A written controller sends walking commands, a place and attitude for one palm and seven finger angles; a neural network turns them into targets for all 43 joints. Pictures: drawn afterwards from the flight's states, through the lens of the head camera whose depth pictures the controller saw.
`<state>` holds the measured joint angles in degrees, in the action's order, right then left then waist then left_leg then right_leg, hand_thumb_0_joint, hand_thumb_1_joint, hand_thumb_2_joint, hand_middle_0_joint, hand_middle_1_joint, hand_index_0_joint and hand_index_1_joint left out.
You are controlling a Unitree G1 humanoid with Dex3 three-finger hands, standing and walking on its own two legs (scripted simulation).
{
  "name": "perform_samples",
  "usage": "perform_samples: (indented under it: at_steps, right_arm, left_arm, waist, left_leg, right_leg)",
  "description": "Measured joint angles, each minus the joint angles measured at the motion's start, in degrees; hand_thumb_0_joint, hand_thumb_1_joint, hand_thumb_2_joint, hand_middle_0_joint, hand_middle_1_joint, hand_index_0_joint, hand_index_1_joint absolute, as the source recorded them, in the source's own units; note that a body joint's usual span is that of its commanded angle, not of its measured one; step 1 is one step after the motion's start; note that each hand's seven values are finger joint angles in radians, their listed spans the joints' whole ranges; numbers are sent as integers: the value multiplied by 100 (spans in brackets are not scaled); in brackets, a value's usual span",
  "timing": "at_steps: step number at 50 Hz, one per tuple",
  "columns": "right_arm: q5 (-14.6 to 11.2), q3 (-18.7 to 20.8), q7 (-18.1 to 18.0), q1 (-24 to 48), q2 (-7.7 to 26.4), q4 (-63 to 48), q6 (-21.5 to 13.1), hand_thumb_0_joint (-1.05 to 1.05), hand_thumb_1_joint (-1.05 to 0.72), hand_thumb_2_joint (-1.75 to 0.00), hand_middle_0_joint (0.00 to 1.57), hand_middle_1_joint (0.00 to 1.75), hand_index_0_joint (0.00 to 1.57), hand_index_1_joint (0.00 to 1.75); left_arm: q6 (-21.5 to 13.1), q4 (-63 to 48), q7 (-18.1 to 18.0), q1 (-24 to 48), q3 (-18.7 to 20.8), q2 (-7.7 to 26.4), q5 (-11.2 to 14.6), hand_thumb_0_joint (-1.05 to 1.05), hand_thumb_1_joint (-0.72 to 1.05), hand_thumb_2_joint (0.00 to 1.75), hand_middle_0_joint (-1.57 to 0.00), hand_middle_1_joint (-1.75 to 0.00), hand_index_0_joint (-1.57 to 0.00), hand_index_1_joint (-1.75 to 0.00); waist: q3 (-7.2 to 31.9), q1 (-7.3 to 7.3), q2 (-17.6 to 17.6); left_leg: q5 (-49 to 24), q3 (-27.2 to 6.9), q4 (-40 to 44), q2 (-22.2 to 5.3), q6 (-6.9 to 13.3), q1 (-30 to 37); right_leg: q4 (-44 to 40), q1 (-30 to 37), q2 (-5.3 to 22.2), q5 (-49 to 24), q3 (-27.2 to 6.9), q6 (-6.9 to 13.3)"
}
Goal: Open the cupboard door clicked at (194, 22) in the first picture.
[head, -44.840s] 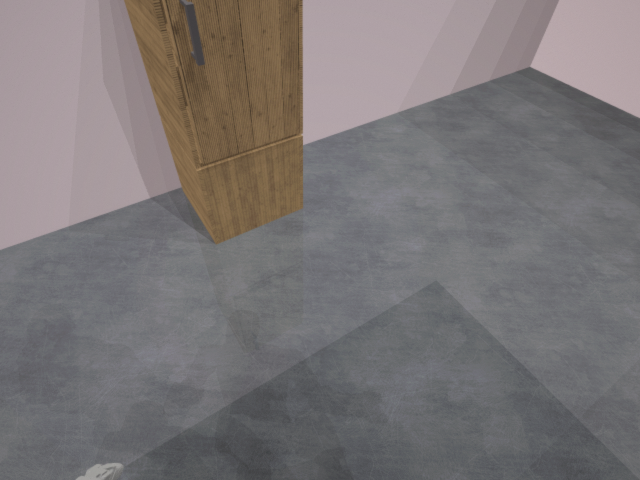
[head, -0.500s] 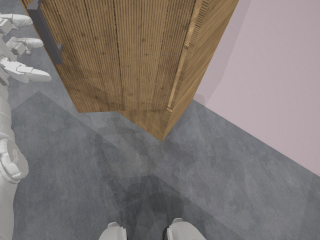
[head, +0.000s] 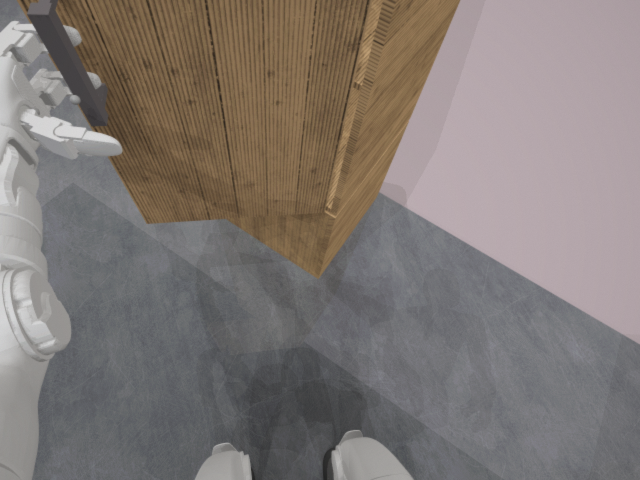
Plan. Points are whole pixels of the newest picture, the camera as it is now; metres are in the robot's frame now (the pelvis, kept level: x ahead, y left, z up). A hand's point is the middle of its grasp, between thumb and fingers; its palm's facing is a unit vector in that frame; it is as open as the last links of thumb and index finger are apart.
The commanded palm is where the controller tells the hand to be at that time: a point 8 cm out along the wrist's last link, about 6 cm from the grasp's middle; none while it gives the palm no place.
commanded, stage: slide the fingers in behind the handle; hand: left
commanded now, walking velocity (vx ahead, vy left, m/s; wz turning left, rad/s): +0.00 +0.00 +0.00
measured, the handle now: (76, 60) +0.59 +0.22 +0.12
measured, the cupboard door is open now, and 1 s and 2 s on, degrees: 41 42 62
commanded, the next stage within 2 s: close the thumb around the handle in 0.46 s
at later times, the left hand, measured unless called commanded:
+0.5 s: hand (75, 103) +0.53 +0.21 +0.12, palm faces +0.01 -1.00 +0.00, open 14.0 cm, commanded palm +0.50 +0.25 +0.12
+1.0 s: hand (77, 102) +0.53 +0.21 +0.12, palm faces +0.01 -1.00 -0.01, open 8.8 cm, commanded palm +0.51 +0.25 +0.12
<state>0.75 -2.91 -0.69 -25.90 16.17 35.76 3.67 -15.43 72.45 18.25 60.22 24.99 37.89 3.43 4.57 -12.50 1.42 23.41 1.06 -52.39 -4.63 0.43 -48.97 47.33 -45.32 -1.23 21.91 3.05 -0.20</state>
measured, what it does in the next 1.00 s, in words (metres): stands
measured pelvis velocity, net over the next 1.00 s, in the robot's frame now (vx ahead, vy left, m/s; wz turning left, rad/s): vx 0.00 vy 0.00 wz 0.01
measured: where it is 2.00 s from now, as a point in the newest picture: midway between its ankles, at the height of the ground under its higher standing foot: outside the picture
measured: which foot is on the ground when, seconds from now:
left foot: down 0.00-1.00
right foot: down 0.00-1.00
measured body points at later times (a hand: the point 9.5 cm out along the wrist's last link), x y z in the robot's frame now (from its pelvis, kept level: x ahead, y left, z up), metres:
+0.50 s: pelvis +0.01 +0.00 +0.00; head +0.12 +0.02 +0.44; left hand +0.52 +0.26 +0.12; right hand -0.02 -0.26 -0.10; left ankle +0.01 +0.11 -0.69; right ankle +0.00 -0.13 -0.69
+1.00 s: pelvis +0.00 +0.00 +0.00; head +0.12 +0.02 +0.43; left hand +0.52 +0.26 +0.12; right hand -0.02 -0.27 -0.10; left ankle +0.01 +0.11 -0.69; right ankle +0.00 -0.13 -0.69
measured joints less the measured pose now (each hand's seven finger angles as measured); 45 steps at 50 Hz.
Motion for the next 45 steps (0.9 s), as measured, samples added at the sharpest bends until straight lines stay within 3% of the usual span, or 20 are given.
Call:
perform_samples:
  at_steps: [13,23,32,38,45]
  right_arm:
    - [16,10,12,-4,-31,-9,-49,0,-90,-90,21,30,20,30]
    - [12,74,45,-7,-20,32,12,0,-90,-90,21,30,20,30]
    - [2,86,55,132,-26,26,-12,0,-90,-90,21,30,20,30]
    - [-2,49,24,209,-23,16,-49,0,-90,-90,21,30,20,30]
    - [3,21,-8,165,-8,3,-78,0,-90,-90,21,30,20,30]
  left_arm:
    - [-20,-6,-144,-37,55,-52,-74,-1,-50,30,-30,-120,-30,-120]
    - [-70,-286,-82,-307,-64,-317,108,-1,-50,30,-30,-120,-29,-120]
    - [-139,-292,-278,-390,-175,-485,116,-1,-48,31,-27,-119,-28,-120]
    - [-147,-127,-199,-226,-146,-375,65,-1,-33,38,-29,-121,-30,-122]
    - [-90,15,-139,-54,-146,-209,37,-1,-1,52,-33,-125,-33,-125]
  waist:
    - [21,-9,20]
    - [88,147,18]
    - [98,179,17]
    - [69,145,10]
    - [16,89,7]
  left_leg:
    - [8,29,18,4,2,8]
    - [27,35,84,28,9,172]
    - [39,14,76,53,12,265]
    - [26,4,37,60,13,196]
    - [8,-12,-4,62,13,77]
  right_leg:
    - [2,-13,3,9,-32,-6]
    - [-67,156,22,29,-38,-19]
    - [-50,258,45,56,-19,-23]
    - [4,186,51,56,-12,-21]
    - [45,73,52,43,0,-18]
